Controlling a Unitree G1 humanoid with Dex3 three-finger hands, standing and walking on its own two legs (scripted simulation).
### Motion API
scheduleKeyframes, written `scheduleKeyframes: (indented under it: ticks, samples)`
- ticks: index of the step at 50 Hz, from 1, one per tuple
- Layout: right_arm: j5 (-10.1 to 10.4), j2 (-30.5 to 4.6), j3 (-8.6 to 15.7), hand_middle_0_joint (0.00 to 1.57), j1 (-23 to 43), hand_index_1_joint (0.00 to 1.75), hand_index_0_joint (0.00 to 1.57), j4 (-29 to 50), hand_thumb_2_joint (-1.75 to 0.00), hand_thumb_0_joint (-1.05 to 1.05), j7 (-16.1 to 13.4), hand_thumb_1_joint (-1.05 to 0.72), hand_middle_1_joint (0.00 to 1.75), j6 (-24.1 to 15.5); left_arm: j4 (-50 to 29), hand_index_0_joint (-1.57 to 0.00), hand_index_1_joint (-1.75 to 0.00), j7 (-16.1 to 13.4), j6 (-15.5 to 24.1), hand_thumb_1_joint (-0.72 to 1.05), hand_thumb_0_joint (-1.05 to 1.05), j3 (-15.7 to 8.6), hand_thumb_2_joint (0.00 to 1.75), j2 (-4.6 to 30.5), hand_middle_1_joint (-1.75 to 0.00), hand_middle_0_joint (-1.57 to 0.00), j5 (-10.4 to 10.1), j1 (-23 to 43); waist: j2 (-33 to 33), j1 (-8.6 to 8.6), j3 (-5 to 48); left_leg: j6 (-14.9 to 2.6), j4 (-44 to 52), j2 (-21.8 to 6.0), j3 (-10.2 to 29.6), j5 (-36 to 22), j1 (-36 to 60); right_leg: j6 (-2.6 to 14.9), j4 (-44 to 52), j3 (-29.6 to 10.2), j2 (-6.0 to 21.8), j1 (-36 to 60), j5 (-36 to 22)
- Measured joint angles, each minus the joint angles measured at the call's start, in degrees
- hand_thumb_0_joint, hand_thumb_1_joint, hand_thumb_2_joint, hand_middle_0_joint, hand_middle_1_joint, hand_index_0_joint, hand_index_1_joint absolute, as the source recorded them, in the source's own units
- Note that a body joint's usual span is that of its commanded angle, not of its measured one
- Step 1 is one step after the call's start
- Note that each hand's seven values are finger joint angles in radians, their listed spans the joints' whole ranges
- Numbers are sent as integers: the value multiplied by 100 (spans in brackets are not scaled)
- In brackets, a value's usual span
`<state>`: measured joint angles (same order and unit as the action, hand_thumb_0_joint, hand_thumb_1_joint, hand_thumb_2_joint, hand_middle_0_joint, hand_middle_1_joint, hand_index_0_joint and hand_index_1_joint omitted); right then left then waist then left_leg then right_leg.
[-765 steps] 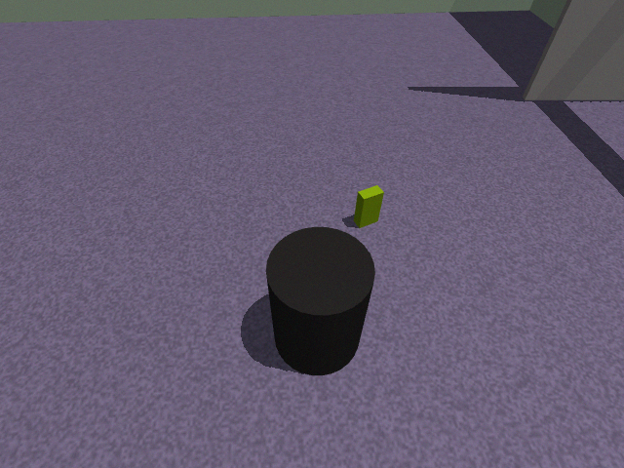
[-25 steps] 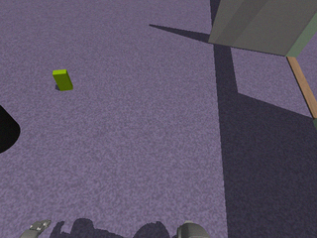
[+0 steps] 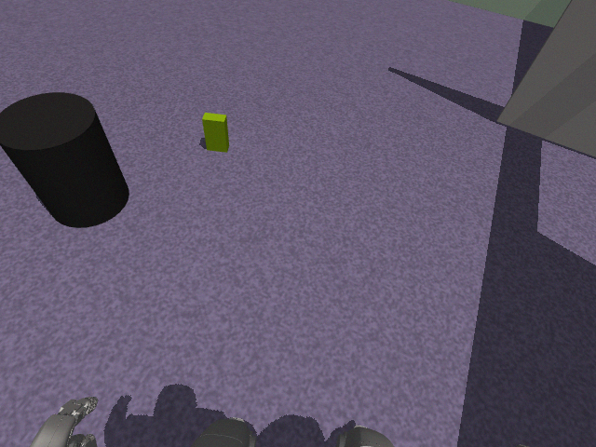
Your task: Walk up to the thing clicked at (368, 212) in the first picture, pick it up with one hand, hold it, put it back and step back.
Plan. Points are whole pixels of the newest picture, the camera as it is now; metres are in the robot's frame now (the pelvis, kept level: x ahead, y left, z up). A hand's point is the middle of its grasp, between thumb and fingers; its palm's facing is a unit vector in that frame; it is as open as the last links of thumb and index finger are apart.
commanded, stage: walk up
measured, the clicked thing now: (216, 133) +1.41 +0.43 -0.65
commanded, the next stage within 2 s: stand in 1.86 s
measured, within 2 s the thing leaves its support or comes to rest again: neither
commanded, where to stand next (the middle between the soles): +0.06 -0.03 m, yaw +11 degrees
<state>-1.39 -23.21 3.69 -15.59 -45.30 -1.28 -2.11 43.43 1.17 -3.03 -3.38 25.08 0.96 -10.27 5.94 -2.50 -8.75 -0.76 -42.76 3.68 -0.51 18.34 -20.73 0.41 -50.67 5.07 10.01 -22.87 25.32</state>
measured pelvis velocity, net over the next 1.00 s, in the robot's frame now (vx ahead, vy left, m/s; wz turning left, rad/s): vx -0.01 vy -0.07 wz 0.22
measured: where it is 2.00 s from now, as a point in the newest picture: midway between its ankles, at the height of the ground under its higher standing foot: outside the picture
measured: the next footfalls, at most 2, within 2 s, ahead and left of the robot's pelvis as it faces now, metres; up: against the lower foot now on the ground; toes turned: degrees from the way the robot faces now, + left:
right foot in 0.32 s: -0.01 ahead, -0.18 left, +0.00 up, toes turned +5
left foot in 0.68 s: -0.01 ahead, +0.08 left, +0.00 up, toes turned +14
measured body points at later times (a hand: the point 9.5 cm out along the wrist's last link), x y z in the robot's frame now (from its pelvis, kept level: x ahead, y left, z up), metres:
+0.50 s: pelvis -0.03 -0.05 +0.02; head -0.03 -0.07 +0.47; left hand -0.09 +0.27 -0.08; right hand +0.11 -0.35 -0.09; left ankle +0.00 +0.10 -0.66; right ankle -0.05 -0.18 -0.70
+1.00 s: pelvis -0.01 -0.07 +0.01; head +0.00 -0.07 +0.46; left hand -0.02 +0.26 -0.11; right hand +0.16 -0.35 -0.10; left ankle +0.01 +0.08 -0.70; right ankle +0.07 -0.18 -0.71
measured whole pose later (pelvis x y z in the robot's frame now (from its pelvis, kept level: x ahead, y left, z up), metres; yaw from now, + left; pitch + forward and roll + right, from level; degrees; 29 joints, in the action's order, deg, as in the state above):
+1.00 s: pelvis -0.01 -0.07 +0.01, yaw +13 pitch -5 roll +0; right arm -0.1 -22.2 1.8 -9.3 -51.5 0.3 0.0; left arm 52.2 0.1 1.3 -2.2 22.5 0.8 -14.7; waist -0.5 -0.4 -6.2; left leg 0.1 -42.5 -1.6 1.4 18.6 -19.5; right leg -0.3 -40.9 1.7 2.4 -19.2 16.6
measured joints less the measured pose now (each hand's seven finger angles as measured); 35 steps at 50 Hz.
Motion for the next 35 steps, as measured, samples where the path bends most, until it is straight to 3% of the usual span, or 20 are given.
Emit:
scheduleKeyframes:
  ticks: [3,8,15,16,18,19,21,23,27,31,35]
  samples:
    - [-26,66,-106,20,-38,30,21,-16,-90,0,-13,-90,30,24,172,-20,-30,-39,-153,91,1,-21,90,14,-30,-21,-35,-10,-71,151,47,-70,-121,-45,307,-69,-190,32,-890,-295,-462,-265,604]
    - [21,126,-176,20,57,30,21,-35,-90,0,-58,-90,30,24,348,-20,-30,-2,-152,91,1,-84,90,54,-30,-21,-36,-176,-81,135,103,-18,139,-88,517,-370,-348,48,-1194,-530,-583,-360,306]
    - [-58,63,-171,20,214,30,21,11,-90,0,25,-90,30,89,676,-20,-30,25,-26,91,1,-139,90,104,-30,-21,32,-561,-243,136,355,-7,62,-107,743,-461,-711,-1,47,-562,-680,364,867]
    - [-62,45,-169,20,240,30,21,5,-90,0,38,-90,30,119,716,-20,-30,15,23,91,1,-144,90,94,-30,-21,31,-614,-299,132,389,14,23,-123,782,-461,-762,8,395,-513,-725,521,805]
    - [-41,-39,-131,20,286,30,21,-82,-90,0,41,-90,30,212,837,-20,-30,-21,131,91,1,-131,90,-60,-30,-20,56,-639,-677,176,349,-10,-115,-231,1086,-335,-765,-69,806,-250,-923,775,17]
    - [-11,-35,-114,20,257,30,21,-160,-90,0,29,-90,30,269,836,-20,-30,-25,190,91,1,-106,90,-114,-30,-20,102,-715,-774,151,414,-59,-240,-187,1222,57,-777,-87,896,-165,-956,847,-56]
    - [6,57,-124,20,183,30,21,-354,-90,0,23,-90,30,323,821,-20,-30,-2,255,91,1,-76,90,-123,-30,-21,180,-913,-612,-67,605,-29,-679,-19,969,645,-824,-7,954,-274,-800,869,-22]
    - [38,46,-133,20,114,30,21,-484,-90,1,77,-90,30,265,889,-20,-30,0,284,91,1,-70,90,-183,-30,-21,184,-1008,-518,-176,653,-8,-994,45,696,639,-761,28,1197,-322,-621,1046,-109]
    - [59,-98,-62,20,50,30,21,-585,-90,1,160,-90,30,191,890,-20,-30,-7,462,90,1,11,90,-319,-30,-21,161,-1139,-696,-163,646,-52,-817,-115,535,342,-562,-114,1702,-149,-512,1325,-349]
    - [98,-66,-57,20,163,30,21,-621,-90,1,235,-90,30,124,725,-20,-30,18,513,90,1,35,90,-222,-30,-21,101,-1130,-692,-140,397,-5,96,-290,180,209,-190,-149,1687,42,-448,1374,-294]
    - [105,117,-31,20,420,30,21,-633,-90,1,222,-90,30,19,614,-20,-30,-21,415,90,1,68,90,-35,-30,-21,1,-1025,-408,-131,94,-43,889,-99,-79,-611,192,-148,941,35,-236,1106,56]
